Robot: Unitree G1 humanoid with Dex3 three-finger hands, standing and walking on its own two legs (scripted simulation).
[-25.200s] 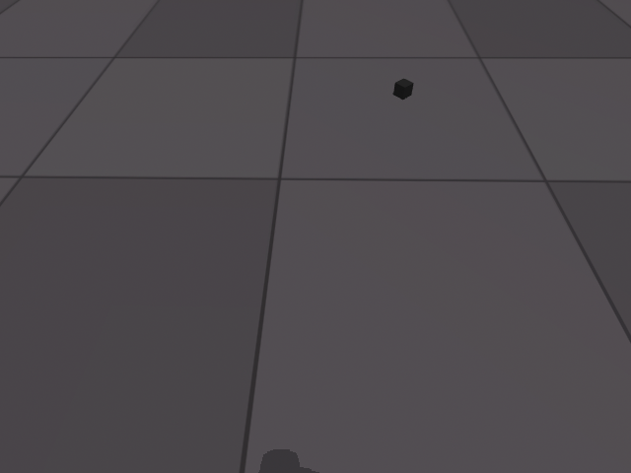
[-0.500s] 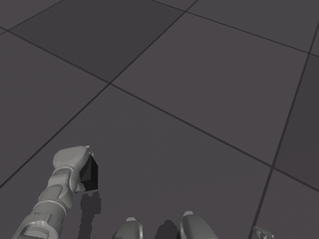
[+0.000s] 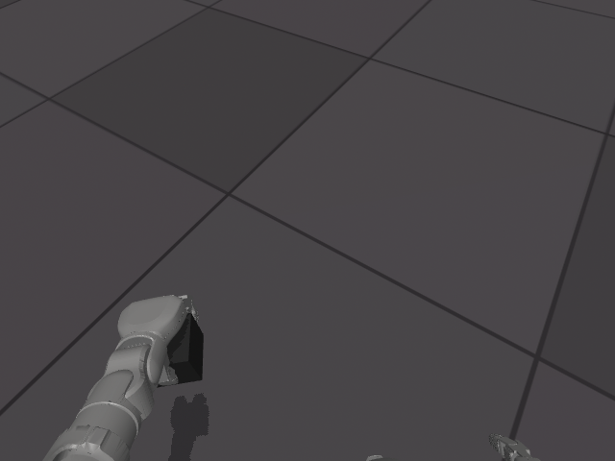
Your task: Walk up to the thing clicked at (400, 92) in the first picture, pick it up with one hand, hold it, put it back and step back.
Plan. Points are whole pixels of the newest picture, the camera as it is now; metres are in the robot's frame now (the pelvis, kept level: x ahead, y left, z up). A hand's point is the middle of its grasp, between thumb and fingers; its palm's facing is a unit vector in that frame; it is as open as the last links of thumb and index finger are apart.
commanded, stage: hold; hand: left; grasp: from above
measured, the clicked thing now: (171, 350) +0.31 +0.22 -0.12
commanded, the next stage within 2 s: crouch in 1.76 s
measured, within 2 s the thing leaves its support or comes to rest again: neither
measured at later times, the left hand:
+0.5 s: hand (156, 344) +0.30 +0.22 -0.05, palm faces -0.46 -0.07 -0.89, open 10.8 cm
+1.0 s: hand (152, 358) +0.27 +0.21 -0.03, palm faces -0.46 -0.07 -0.89, open 10.8 cm
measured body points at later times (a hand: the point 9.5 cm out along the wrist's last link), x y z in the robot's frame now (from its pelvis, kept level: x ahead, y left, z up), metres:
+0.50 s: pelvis +0.00 +0.00 +0.01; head +0.03 -0.01 +0.46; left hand +0.32 +0.22 +0.00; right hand +0.11 -0.27 -0.11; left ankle +0.00 +0.11 -0.71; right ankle +0.01 -0.12 -0.71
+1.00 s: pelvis -0.01 +0.00 +0.02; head +0.00 -0.02 +0.47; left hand +0.29 +0.21 +0.02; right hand +0.12 -0.27 -0.10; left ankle +0.00 +0.11 -0.71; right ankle +0.01 -0.12 -0.71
